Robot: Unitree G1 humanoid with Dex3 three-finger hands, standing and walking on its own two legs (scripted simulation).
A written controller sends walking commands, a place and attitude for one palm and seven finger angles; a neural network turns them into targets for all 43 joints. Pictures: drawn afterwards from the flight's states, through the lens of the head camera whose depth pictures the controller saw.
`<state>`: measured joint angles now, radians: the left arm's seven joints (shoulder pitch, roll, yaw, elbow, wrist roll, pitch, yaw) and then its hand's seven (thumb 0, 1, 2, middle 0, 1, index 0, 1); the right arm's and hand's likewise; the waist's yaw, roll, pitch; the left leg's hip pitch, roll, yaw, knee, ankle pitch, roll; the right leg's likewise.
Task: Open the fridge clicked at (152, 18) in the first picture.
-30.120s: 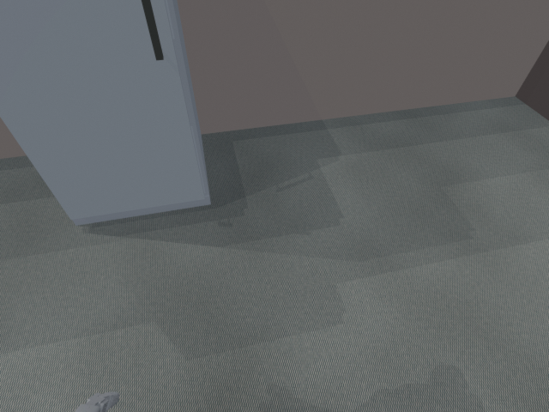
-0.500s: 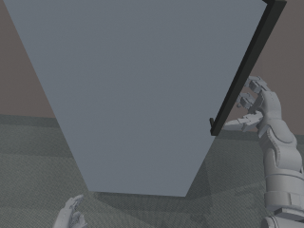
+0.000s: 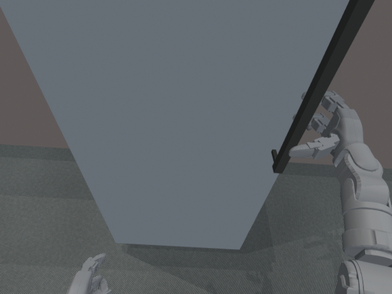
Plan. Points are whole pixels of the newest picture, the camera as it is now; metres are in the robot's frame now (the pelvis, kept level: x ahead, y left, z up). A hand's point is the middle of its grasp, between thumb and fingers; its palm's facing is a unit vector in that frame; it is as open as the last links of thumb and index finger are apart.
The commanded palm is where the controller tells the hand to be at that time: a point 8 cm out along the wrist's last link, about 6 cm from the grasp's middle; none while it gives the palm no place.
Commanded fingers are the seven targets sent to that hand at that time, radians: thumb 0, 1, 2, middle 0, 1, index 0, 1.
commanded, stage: feel for the door with the fingertips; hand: right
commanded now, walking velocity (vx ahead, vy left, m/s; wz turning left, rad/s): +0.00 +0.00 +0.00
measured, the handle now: (304, 101) +0.44 -0.18 +0.21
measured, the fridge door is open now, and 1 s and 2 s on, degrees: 0 0 0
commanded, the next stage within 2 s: slide the fingers in behind the handle in 0.04 s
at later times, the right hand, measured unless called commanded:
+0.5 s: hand (312, 129) +0.39 -0.19 +0.18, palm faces -0.01 +1.00 -0.02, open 13.9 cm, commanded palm +0.36 -0.23 +0.17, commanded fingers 0.00 0.50 -0.30 0.30 1.20 0.30 1.20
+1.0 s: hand (302, 133) +0.38 -0.17 +0.18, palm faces +0.00 +1.00 -0.01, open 14.0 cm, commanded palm +0.36 -0.21 +0.17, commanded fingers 0.00 0.50 -0.30 0.30 1.20 0.30 1.20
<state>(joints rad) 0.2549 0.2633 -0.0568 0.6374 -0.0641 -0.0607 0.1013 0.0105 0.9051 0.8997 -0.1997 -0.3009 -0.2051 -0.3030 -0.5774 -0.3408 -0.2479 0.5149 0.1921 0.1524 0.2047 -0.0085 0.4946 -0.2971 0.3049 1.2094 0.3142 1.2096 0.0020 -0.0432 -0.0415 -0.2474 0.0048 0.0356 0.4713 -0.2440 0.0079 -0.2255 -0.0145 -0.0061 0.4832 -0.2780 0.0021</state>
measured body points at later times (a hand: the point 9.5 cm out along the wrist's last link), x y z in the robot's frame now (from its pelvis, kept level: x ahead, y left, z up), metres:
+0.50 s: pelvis +0.00 -0.01 +0.00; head -0.01 +0.01 +0.45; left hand +0.14 +0.23 -0.10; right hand +0.38 -0.24 +0.19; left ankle +0.00 +0.11 -0.74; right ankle -0.02 -0.12 -0.74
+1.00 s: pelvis +0.00 +0.00 +0.00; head -0.02 +0.01 +0.45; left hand +0.16 +0.23 -0.09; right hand +0.37 -0.22 +0.18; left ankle +0.00 +0.11 -0.74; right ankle -0.02 -0.12 -0.74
